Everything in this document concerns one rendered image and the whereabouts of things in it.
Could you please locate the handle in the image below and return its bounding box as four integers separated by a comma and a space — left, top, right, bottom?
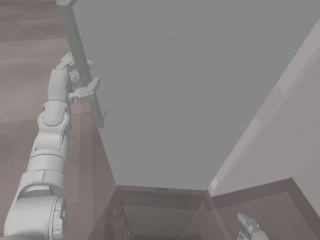
56, 0, 106, 129

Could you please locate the robot left hand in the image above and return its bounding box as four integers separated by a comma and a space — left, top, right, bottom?
47, 52, 101, 107

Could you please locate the robot right hand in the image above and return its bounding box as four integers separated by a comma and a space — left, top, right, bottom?
237, 213, 269, 240

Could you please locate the left robot forearm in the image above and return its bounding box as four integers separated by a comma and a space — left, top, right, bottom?
3, 100, 72, 236

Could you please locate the left robot upper arm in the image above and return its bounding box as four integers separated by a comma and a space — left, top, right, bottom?
0, 195, 68, 240

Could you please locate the fridge door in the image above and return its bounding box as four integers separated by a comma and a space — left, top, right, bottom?
56, 0, 320, 191

